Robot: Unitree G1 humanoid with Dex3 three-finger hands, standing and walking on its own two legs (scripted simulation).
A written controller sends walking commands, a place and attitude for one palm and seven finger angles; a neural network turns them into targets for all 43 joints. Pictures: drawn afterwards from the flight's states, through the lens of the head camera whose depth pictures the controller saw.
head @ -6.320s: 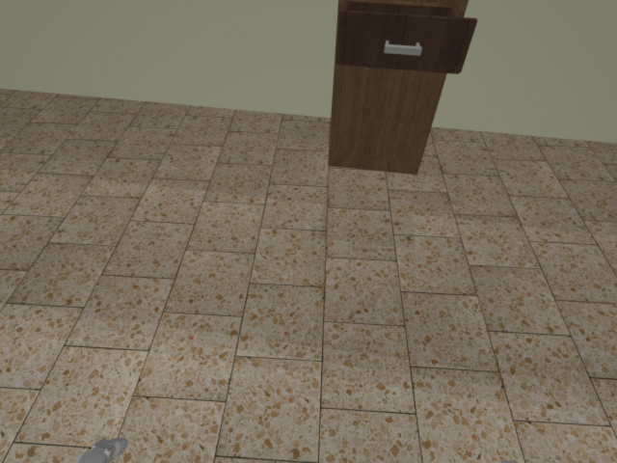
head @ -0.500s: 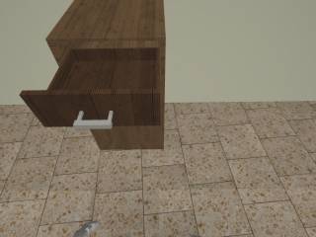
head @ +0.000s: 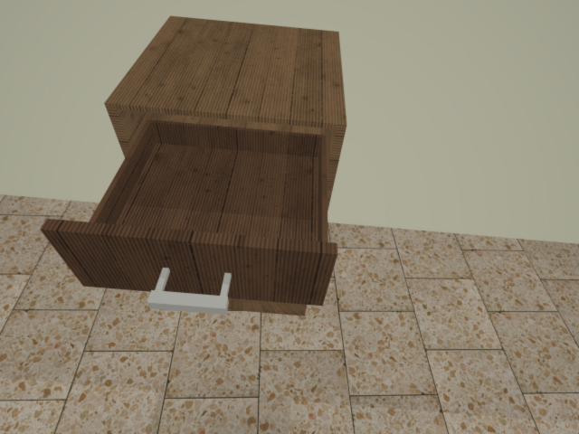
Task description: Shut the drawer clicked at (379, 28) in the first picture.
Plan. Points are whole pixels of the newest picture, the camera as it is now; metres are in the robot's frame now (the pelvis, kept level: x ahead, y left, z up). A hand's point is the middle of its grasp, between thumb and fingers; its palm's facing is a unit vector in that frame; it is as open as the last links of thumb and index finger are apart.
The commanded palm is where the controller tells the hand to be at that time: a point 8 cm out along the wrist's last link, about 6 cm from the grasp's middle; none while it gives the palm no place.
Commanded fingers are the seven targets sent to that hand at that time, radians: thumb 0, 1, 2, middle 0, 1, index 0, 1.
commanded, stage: come to a stop and stand still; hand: left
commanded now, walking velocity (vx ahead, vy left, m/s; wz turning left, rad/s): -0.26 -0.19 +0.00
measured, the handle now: (192, 289) +0.31 +0.18 -0.01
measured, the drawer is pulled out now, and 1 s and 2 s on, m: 0.30 0.30 0.30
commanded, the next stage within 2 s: look again from close up in 1.12 s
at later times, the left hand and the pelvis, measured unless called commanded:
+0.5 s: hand out of the picture +0.05 +0.11 -0.14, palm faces +0.02 -0.95 -0.31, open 7.4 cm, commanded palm none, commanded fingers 0.00 0.90 0.90 -0.20 -0.30 -0.20 -0.30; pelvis -0.01 -0.08 +0.00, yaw -1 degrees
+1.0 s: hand out of the picture -0.08 +0.14 -0.17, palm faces +0.07 -0.98 -0.21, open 7.4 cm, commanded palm none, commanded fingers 0.00 0.90 0.90 -0.20 -0.30 -0.20 -0.30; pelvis -0.07 -0.05 +0.01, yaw +0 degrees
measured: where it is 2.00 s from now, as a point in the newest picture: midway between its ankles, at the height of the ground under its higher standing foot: outside the picture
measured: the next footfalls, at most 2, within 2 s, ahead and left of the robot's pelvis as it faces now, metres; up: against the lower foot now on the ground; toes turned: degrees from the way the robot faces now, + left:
right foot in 0.32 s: +0.06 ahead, -0.16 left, +0.00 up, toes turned -5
left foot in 0.92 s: -0.06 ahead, +0.07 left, +0.00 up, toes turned +1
